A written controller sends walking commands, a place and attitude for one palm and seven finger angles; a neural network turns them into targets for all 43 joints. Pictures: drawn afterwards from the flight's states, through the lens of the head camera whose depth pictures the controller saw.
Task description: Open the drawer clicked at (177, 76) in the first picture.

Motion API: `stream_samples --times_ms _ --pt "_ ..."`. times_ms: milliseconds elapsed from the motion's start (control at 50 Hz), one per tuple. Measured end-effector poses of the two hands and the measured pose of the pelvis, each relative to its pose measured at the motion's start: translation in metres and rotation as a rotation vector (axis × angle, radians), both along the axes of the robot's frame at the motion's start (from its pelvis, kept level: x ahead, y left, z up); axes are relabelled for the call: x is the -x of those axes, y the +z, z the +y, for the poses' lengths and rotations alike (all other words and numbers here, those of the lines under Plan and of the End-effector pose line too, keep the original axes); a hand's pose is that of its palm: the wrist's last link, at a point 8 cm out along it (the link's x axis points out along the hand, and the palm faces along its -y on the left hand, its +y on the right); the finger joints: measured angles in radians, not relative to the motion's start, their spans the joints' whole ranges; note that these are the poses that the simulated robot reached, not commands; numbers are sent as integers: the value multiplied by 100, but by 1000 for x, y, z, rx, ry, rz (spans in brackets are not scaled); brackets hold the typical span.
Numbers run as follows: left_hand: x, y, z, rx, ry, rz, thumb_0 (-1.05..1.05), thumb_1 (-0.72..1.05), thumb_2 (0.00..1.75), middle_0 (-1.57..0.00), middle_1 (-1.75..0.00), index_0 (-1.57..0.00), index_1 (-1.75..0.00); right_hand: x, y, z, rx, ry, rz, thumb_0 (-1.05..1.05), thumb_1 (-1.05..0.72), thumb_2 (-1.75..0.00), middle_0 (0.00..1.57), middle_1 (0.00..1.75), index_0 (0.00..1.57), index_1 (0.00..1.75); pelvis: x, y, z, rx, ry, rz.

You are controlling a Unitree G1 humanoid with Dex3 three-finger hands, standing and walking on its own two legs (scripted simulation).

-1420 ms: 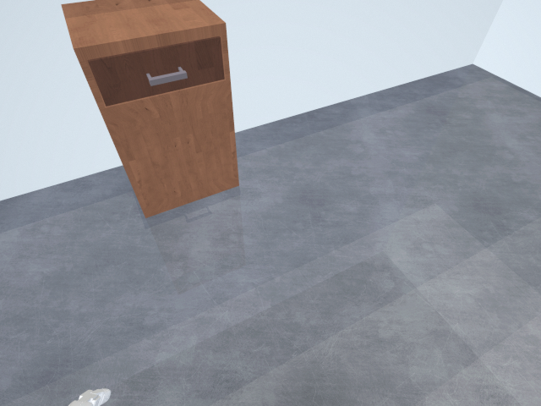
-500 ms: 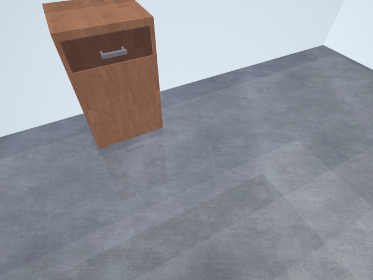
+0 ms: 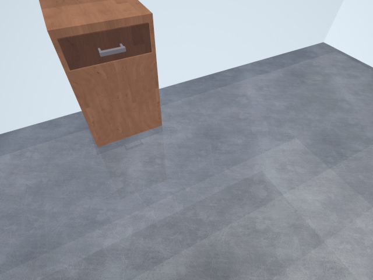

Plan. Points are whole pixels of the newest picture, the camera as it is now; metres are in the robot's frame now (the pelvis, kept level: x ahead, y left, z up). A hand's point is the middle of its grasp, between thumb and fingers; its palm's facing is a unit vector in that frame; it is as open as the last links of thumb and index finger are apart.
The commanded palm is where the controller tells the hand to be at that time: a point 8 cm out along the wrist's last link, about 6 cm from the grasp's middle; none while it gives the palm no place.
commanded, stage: look at it before walking up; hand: left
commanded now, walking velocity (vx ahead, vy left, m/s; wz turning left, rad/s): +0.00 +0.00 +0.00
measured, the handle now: (111, 49) +1.14 +0.45 -0.09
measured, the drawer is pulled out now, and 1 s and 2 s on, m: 0.00 0.00 0.00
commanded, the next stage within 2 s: walk to a spot facing it in 0.12 s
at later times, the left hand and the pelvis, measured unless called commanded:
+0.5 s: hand out of the picture +0.06 +0.21 -0.19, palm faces -0.07 -0.97 -0.23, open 7.4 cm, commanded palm none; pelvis +0.05 +0.00 -0.02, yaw -5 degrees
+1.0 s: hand (132, 273) +0.18 +0.15 -0.19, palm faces -0.15 -0.98 -0.14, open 7.4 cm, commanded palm none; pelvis +0.25 -0.02 -0.03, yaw -14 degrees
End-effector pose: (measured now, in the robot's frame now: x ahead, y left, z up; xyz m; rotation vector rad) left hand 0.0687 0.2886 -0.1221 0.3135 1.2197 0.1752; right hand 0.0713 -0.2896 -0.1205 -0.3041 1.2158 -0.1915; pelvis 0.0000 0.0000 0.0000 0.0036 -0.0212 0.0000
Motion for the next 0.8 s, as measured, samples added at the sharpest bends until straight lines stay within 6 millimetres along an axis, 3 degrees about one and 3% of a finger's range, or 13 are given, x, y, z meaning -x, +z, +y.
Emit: stream_samples --times_ms 320,520,620,660,720,800 --pt "-5 -3 -2 5 8 5 0 90 90 -20 -29 -20 -30 -9 -2 6 -4 -5 -10 1 -91 -90 20 30 21 30 -9 -1 1 2 -15 0" --pt "7 -34 -38 104 -3 162 0 91 90 -20 -29 -20 -30 25 -31 31 -89 -141 72 1 -91 -90 20 30 21 30 -51 -18 -3 -10 -105 24" --pt "-25 -39 -67 115 -41 193 0 91 90 -20 -29 -20 -30 52 -49 29 -129 -241 174 1 -91 -90 20 30 21 30 -81 -27 -21 0 -138 21" --pt "-40 -39 -77 116 -27 148 0 91 90 -20 -29 -20 -30 54 -50 28 -143 -247 243 1 -91 -90 20 30 21 30 -94 -27 -28 5 -130 23" --pt "-51 -33 -89 118 -7 139 0 91 90 -20 -29 -20 -30 29 -41 24 -149 -250 256 1 -91 -90 20 30 20 29 -116 -19 -35 -4 -157 23" --pt "-53 -24 -100 128 -26 237 0 91 90 -20 -29 -20 -30 -40 -32 16 -147 -258 127 2 -91 -90 20 30 20 29 -147 -10 -36 -8 -197 27"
